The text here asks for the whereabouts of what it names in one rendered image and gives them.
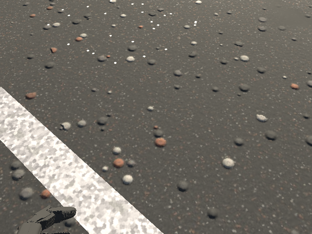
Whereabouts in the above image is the left robot hand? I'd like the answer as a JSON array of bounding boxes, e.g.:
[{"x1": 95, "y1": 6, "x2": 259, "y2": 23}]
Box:
[{"x1": 17, "y1": 206, "x2": 76, "y2": 234}]

